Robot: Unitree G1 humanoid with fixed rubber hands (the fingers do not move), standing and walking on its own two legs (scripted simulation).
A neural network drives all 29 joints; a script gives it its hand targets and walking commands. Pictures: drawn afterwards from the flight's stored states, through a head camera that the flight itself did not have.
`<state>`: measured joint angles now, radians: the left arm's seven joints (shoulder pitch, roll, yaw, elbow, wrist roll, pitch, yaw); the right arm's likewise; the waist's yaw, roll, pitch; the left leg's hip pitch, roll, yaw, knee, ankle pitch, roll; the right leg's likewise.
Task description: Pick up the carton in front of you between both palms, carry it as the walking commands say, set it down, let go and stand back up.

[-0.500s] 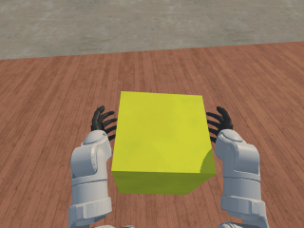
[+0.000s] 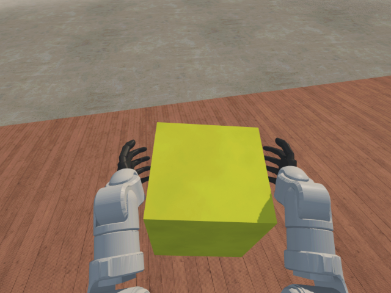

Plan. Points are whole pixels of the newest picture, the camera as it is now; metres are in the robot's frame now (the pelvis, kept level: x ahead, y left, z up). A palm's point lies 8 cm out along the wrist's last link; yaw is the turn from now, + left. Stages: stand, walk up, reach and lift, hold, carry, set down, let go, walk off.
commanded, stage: carry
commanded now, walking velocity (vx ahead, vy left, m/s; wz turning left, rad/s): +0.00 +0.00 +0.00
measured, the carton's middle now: (203, 195) +0.34 +0.00 +0.03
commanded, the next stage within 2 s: none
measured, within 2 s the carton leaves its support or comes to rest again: neither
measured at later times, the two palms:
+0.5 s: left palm (108, 194) +0.29 +0.18 +0.12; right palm (278, 190) +0.29 -0.13 +0.11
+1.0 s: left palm (106, 197) +0.29 +0.18 +0.12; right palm (277, 192) +0.29 -0.13 +0.11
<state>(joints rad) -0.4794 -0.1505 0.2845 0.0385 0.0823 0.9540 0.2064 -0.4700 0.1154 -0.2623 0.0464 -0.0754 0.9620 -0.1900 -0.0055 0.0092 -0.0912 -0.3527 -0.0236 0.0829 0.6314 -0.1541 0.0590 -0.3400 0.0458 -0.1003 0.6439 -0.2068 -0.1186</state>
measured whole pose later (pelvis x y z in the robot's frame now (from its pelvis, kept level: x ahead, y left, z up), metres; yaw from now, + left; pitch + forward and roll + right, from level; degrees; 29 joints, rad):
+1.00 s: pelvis -0.05 +0.03 +0.00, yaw +0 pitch +2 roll -1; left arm -0.53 -0.15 0.32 0.12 0.10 1.00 0.21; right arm -0.51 0.12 -0.30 0.12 -0.10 1.00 -0.19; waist 0.00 0.01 -0.09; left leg -0.34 -0.04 0.11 0.54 -0.07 0.09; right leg -0.36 0.01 -0.11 0.61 -0.13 -0.09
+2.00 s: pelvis +0.06 +0.01 -0.02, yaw +0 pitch +6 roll +0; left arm -0.54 -0.18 0.27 0.15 0.11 0.98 0.26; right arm -0.47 0.11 -0.31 0.14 -0.10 0.98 -0.21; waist 0.06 -0.04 -0.17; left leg -0.49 -0.02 0.05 0.88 -0.48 0.07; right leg -0.32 0.01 -0.12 0.77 -0.39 -0.11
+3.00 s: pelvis +0.65 +0.07 -0.10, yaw +2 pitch +6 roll +0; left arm -0.50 -0.23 0.24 -0.04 0.08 0.94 0.30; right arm -0.51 0.18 -0.34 -0.03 -0.16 0.94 -0.32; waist 0.11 0.01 0.01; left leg -0.69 0.03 0.00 0.77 -0.08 0.05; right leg -0.28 0.06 -0.07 0.61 -0.27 -0.12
